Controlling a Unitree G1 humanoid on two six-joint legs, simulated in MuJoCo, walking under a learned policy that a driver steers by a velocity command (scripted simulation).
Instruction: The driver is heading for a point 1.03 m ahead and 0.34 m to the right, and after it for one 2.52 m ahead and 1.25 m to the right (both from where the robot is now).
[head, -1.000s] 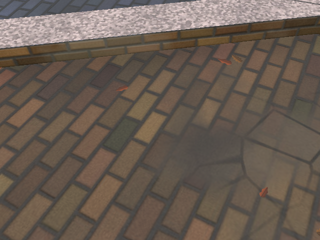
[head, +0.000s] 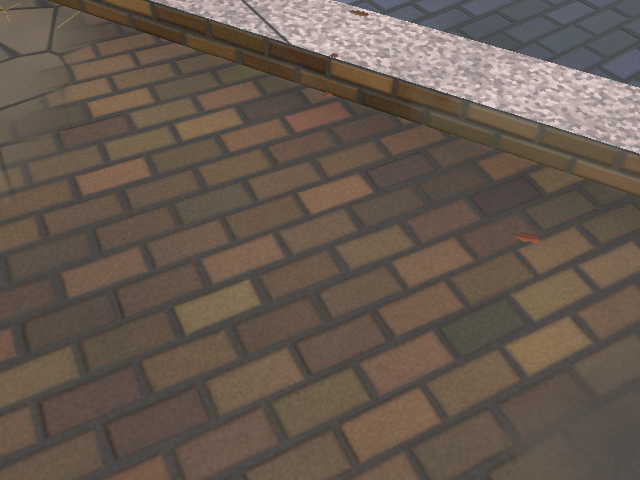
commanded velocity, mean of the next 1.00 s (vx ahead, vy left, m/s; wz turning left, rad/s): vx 0.69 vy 0.00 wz -0.64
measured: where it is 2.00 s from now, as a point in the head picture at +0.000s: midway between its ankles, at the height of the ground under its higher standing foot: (428, 359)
